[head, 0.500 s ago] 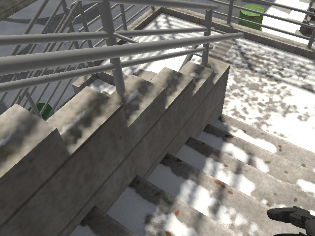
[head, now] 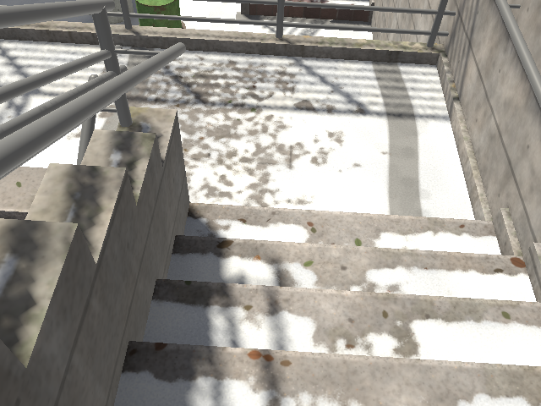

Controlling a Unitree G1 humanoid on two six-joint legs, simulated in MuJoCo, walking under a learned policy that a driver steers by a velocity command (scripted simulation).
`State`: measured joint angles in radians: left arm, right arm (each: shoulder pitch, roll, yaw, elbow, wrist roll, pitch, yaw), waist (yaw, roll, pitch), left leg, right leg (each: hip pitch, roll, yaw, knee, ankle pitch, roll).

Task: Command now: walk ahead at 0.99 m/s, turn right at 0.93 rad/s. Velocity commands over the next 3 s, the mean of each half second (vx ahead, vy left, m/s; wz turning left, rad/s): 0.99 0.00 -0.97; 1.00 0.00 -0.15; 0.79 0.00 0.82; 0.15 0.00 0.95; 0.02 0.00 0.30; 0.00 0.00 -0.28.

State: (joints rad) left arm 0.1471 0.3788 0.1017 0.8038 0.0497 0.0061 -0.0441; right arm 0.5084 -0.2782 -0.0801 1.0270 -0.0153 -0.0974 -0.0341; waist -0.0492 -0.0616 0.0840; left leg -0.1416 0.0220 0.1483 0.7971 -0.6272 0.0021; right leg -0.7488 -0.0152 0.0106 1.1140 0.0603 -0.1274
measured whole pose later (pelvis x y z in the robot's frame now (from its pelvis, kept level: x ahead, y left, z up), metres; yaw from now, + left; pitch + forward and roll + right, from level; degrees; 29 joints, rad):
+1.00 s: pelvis +0.76 -0.16 -0.38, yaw -29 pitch +1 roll +0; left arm -0.12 0.21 0.00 0.76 0.02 -0.06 -0.03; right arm 0.75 -0.18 -0.01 1.04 -0.02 -0.07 -0.02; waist -0.21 -0.02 -0.01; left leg 0.06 -0.11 -0.16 0.77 -0.82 0.11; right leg -0.62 -0.02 0.01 0.57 0.39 -0.05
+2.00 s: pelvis +1.30 -0.42 -0.72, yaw +23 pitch -1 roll +0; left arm 0.05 0.30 0.04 0.63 0.02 0.00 0.02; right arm 0.35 -0.28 -0.04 0.76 -0.03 0.03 -0.04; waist -0.05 -0.04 -0.04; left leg -0.30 -0.33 -0.41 1.09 -0.68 0.08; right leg -0.54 0.08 0.19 0.72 0.17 0.03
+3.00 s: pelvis +1.27 -0.52 -0.69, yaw +21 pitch -2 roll -1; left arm 0.25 0.32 0.10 0.68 0.02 0.12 0.00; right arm 0.36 -0.23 0.00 0.79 -0.02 0.04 -0.04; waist 0.03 -0.03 -0.02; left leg -0.31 0.02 0.13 0.93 -0.59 0.08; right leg -0.85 0.11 0.13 1.57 -0.07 0.02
